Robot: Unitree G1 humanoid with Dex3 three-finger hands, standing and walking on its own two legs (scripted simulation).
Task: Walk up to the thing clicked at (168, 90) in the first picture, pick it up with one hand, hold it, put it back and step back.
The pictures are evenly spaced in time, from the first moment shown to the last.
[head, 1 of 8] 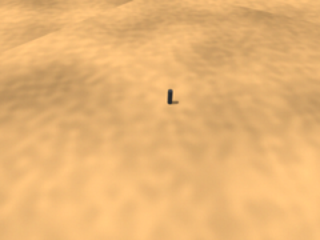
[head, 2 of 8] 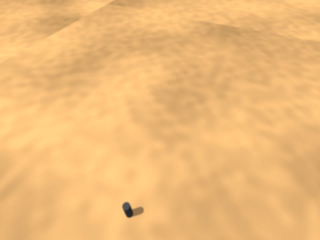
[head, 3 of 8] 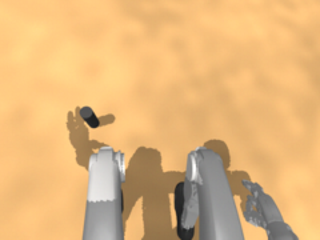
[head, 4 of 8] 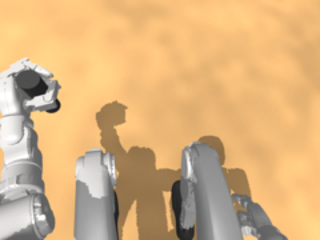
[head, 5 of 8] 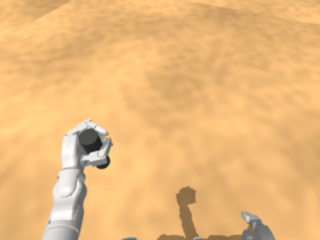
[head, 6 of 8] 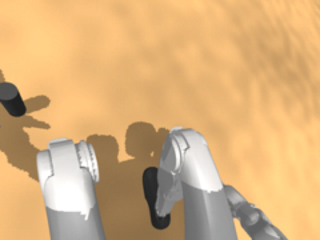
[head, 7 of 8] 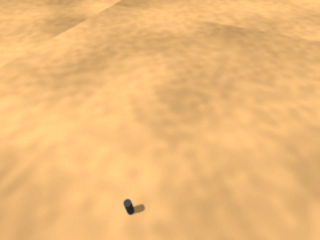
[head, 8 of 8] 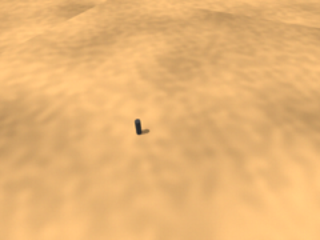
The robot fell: no
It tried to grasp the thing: yes
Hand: left
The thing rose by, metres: 0.70
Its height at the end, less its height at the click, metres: +0.00
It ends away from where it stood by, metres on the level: 0.01
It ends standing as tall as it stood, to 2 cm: yes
